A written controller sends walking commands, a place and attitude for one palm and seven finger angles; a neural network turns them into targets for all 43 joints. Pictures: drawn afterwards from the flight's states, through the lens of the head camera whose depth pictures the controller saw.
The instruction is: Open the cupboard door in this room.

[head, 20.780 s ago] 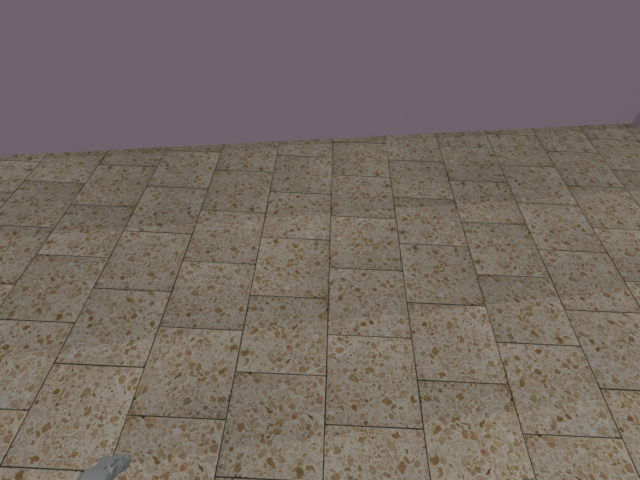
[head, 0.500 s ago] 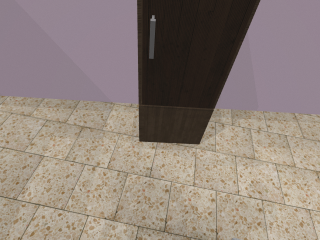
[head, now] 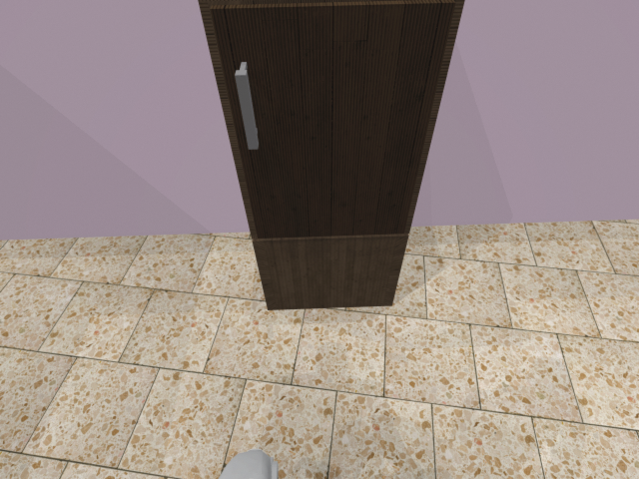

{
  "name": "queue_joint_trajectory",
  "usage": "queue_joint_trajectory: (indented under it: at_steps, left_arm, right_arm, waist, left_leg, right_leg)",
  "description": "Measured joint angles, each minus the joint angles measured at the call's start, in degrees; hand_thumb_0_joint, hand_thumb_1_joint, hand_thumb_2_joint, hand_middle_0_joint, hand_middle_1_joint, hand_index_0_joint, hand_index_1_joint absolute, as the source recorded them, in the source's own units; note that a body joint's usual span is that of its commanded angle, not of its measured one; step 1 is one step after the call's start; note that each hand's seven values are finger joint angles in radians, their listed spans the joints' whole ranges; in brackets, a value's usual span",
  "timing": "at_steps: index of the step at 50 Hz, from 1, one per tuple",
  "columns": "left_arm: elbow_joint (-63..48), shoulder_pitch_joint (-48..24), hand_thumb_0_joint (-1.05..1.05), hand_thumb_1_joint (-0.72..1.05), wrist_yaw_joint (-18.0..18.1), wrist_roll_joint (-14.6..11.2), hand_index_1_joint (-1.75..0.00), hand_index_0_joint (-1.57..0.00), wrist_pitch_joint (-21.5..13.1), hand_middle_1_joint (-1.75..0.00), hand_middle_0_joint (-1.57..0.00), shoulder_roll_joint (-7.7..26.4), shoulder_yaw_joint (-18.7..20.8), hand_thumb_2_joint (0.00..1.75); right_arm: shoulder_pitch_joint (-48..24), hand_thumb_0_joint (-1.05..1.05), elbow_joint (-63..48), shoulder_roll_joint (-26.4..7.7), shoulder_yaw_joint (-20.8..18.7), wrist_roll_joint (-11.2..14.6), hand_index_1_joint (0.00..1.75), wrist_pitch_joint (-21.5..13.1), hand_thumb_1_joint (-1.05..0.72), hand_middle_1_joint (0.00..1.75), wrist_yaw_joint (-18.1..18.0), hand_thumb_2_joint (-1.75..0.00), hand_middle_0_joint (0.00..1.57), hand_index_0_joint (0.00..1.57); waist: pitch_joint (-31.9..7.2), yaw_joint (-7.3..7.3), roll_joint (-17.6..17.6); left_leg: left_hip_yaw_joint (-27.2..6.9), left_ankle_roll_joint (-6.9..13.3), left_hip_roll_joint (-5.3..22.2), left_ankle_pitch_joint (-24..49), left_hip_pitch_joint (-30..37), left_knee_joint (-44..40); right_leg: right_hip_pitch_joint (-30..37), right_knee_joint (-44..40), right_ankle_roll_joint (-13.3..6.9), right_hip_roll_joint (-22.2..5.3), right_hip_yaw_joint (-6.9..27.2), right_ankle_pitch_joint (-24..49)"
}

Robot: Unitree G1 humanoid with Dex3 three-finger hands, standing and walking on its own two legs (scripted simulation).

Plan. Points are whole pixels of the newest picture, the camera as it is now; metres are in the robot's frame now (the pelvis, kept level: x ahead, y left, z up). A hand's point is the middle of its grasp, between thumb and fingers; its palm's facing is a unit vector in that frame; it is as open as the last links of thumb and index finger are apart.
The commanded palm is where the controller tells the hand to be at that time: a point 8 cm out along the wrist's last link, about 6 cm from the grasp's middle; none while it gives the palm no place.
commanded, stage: take the last steps up to it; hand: left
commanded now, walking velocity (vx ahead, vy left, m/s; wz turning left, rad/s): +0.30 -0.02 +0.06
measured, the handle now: (248, 107) +0.75 +0.17 +0.08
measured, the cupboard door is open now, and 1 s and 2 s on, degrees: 0 0 0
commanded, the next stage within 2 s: come to a stop and stand still in 0.46 s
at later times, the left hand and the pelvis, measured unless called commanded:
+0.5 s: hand (177, 449) +0.20 +0.24 -0.18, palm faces +0.04 -0.98 -0.17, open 7.4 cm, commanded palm none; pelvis +0.17 +0.05 +0.00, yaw -1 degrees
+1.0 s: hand (213, 382) +0.30 +0.20 -0.18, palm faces +0.03 -0.97 -0.25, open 7.3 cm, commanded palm none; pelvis +0.21 +0.02 -0.02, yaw +1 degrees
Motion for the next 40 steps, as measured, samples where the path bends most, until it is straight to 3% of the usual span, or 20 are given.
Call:
queue_joint_trajectory:
  at_steps: [6,11,13,17,20,26,32,34,36,40]
  left_arm:
    - [2.4,3.5,0.0,0.91,0.3,0.4,-0.3,-0.2,-0.8,-0.3,-0.21,-1.5,-0.4,0.9]
    - [3.5,5.0,0.0,0.91,0.6,0.6,-0.3,-0.2,-0.5,-0.3,-0.21,-1.1,-0.1,0.9]
    - [4.0,5.5,0.0,0.91,0.5,0.3,-0.3,-0.2,-0.1,-0.3,-0.21,-0.7,0.1,0.9]
    - [3.8,2.4,0.0,0.91,0.2,-0.1,-0.3,-0.2,1.4,-0.3,-0.21,0.8,0.3,0.9]
    - [2.0,-1.5,0.01,0.91,-0.1,0.3,-0.29,-0.2,1.8,-0.3,-0.2,2.5,1.3,0.9]
    - [-3.8,-8.2,0.0,0.91,-0.3,0.7,-0.29,-0.19,2.5,-0.3,-0.2,5.0,2.7,0.9]
    - [-6.0,-12.7,0.0,0.92,-0.3,0.5,-0.29,-0.19,3.2,-0.3,-0.2,5.3,2.2,0.9]
    - [-6.1,-13.6,0.0,0.92,-0.1,0.4,-0.29,-0.19,3.1,-0.3,-0.2,5.1,1.7,0.9]
    - [-6.3,-13.7,0.0,0.91,0.1,0.4,-0.29,-0.19,2.6,-0.3,-0.2,4.9,1.2,0.9]
    - [-5.9,-15.0,0.0,0.91,0.5,0.4,-0.29,-0.19,2.1,-0.3,-0.2,2.6,0.2,0.9]
  right_arm:
    - [-4.8,0.01,-0.8,1.4,0.5,0.2,0.3,-0.3,-0.91,0.3,0.3,-0.9,0.2,0.19]
    - [-9.7,0.01,-2.6,2.2,1.2,0.3,0.3,-1.7,-0.93,0.3,0.3,-0.9,0.2,0.19]
    - [-11.1,0.01,-3.7,2.6,1.5,0.1,0.3,-3.3,-0.92,0.3,0.0,-0.9,0.2,0.19]
    - [-11.9,0.0,-4.8,3.8,2.1,0.3,0.3,-5.3,-0.92,0.3,-0.8,-0.9,0.2,0.2]
    - [-9.7,-0.01,-4.6,4.4,1.5,0.9,0.3,-5.8,-0.93,0.3,-1.9,-0.9,0.2,0.2]
    - [-4.4,-0.03,-2.7,2.4,1.3,0.6,0.3,-5.1,-0.96,0.3,-2.0,-0.9,0.2,0.2]
    - [0.4,-0.01,-0.5,3.3,1.8,0.2,0.3,-4.0,-0.93,0.3,-1.9,-0.9,0.2,0.2]
    - [1.3,0.0,0.2,3.8,2.0,0.1,0.3,-3.4,-0.92,0.3,-2.0,-0.9,0.2,0.2]
    - [2.3,0.0,1.0,4.5,2.1,0.3,0.3,-2.8,-0.92,0.3,-2.0,-0.9,0.2,0.2]
    - [0.8,0.0,1.1,3.8,1.3,1.4,0.3,-0.6,-0.91,0.3,-2.1,-0.9,0.2,0.2]
  waist:
    - [0.8,1.85,-0.2]
    - [1.9,3.6,-1.7]
    - [2.1,3.45,-2.8]
    - [2.7,3.13,-4.0]
    - [1.9,2.3,-4.0]
    - [-0.5,1.5,-4.4]
    - [-0.2,-0.16,-3.8]
    - [0.6,-0.93,-3.3]
    - [1.0,-1.19,-3.4]
    - [3.4,-2.18,-0.1]
  left_leg:
    - [1.8,0.0,0.8,0.7,-0.3,-9.6]
    - [4.5,2.0,-1.1,-1.0,5.0,-21.6]
    - [5.6,3.8,-2.6,1.3,8.2,-25.6]
    - [7.9,5.3,-3.3,-3.0,11.4,-23.7]
    - [8.3,4.8,-4.1,-2.1,16.1,-29.1]
    - [8.4,4.7,-5.4,-0.8,22.8,-37.3]
    - [7.8,3.1,-5.0,-2.4,26.5,-39.1]
    - [7.5,2.1,-4.4,-4.1,26.9,-37.4]
    - [7.5,1.0,-4.0,-6.8,26.7,-34.1]
    - [3.8,0.0,-2.8,-16.2,20.8,-20.9]
  right_leg:
    - [3.7,-1.8,0.8,0.5,-0.8,-2.6]
    - [5.7,1.3,2.9,-0.7,-1.1,-7.7]
    - [3.7,9.1,3.4,-2.4,-0.6,-11.9]
    - [-10.8,41.9,1.9,-3.5,4.5,-13.5]
    - [-19.5,49.5,2.4,-4.8,4.9,-8.4]
    - [-28.3,43.4,4.1,-7.3,5.8,0.1]
    - [-26.2,28.6,4.9,-7.5,5.2,3.0]
    - [-23.0,21.6,4.8,-6.7,4.7,3.6]
    - [-18.7,13.7,4.6,-6.1,3.9,9.7]
    - [-18.2,14.9,2.0,-4.6,2.0,4.0]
